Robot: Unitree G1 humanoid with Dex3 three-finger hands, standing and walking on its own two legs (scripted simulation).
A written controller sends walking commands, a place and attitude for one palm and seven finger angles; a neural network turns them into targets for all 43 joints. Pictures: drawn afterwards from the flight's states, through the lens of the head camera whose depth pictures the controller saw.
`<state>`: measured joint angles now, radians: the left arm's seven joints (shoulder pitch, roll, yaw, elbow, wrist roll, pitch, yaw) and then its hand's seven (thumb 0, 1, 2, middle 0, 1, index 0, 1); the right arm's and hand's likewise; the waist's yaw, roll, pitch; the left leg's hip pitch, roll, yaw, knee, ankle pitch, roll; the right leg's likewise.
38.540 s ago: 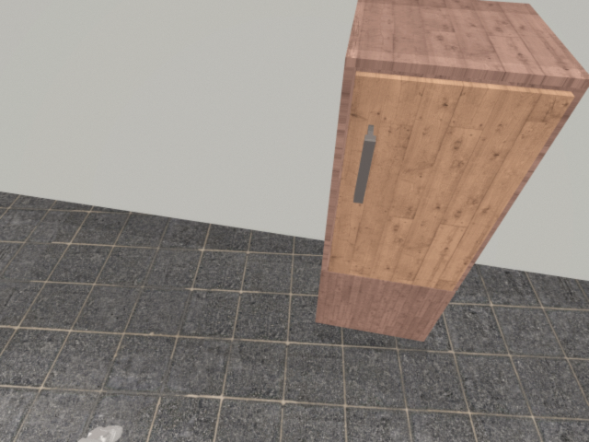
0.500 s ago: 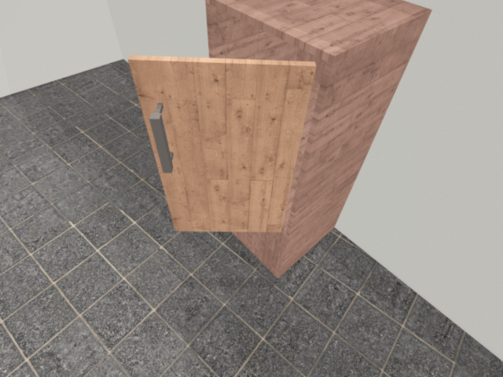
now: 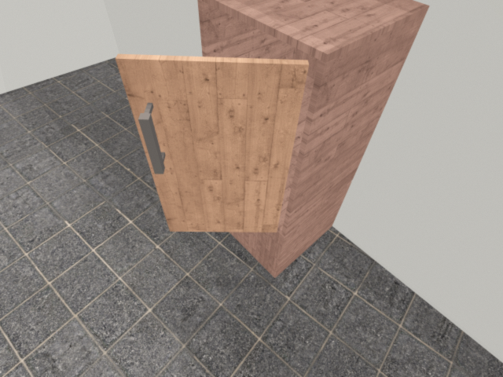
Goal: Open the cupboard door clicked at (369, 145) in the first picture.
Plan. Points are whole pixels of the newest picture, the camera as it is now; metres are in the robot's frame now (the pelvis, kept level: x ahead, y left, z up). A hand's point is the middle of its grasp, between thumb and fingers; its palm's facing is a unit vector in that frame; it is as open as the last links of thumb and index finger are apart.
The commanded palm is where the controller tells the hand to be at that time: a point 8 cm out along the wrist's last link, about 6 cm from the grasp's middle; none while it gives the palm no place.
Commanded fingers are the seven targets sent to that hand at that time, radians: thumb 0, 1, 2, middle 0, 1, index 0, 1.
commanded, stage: look again from close up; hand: left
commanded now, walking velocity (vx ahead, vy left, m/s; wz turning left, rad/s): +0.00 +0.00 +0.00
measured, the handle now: (154, 139) +0.57 +0.25 +0.02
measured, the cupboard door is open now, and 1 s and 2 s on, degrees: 48 48 48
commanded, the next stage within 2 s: shuffle to correct the standing spot in 0.50 s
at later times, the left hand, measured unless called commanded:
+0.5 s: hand out of the picture +0.01 +0.22 -0.16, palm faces +0.02 -0.96 -0.28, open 7.4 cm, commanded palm none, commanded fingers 0.00 0.90 0.90 -0.20 -0.30 -0.20 -0.30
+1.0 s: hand out of the picture -0.07 +0.17 -0.18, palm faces +0.06 -0.99 -0.14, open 7.4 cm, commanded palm none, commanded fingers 0.00 0.90 0.90 -0.20 -0.30 -0.20 -0.30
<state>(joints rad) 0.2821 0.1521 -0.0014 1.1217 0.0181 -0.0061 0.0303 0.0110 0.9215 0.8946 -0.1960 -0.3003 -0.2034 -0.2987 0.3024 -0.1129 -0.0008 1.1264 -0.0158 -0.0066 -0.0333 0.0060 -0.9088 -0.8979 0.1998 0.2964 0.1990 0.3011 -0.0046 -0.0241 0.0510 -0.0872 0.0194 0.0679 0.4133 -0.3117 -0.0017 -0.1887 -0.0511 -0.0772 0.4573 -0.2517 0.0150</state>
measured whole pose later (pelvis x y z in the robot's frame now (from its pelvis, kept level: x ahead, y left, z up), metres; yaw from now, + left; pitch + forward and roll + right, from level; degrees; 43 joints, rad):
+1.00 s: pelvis -0.01 +0.02 -0.01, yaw +1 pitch -1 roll -1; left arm 0.42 0.12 0.03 1.08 0.03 0.00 0.00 0.00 0.91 0.89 -0.20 -0.30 -0.20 -0.30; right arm 0.43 -0.13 -0.01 1.12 -0.02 0.01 -0.01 0.01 -0.91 -0.90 0.20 0.30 0.20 0.30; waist -0.01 0.00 0.01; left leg -0.18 0.00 0.06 0.57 -0.38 0.04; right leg -0.25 -0.05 -0.05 0.55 -0.28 0.01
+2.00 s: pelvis +0.07 +0.12 -0.01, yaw +2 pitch -3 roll -1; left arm 0.27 0.19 0.04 0.94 0.03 0.08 0.03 0.00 0.91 0.89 -0.20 -0.30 -0.21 -0.30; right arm 0.23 -0.17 -0.03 0.87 -0.03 0.03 -0.02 0.01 -0.91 -0.90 0.20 0.30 0.20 0.30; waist 0.00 0.02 -0.04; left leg -0.23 -0.02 0.11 0.60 -0.32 0.08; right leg -0.42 -0.02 0.01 0.91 -0.39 0.00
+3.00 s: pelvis +0.06 +0.12 +0.00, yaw +2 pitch -1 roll +0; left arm 0.31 0.14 -0.03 1.10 0.02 -0.01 0.03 0.01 0.91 0.89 -0.20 -0.30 -0.20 -0.30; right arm 0.27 -0.17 0.01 1.10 -0.01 -0.03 -0.02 0.01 -0.91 -0.90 0.20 0.30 0.20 0.30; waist 0.00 0.00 0.02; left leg -0.19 -0.06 0.12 0.38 -0.19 0.09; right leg -0.20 0.01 0.01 0.44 -0.23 -0.02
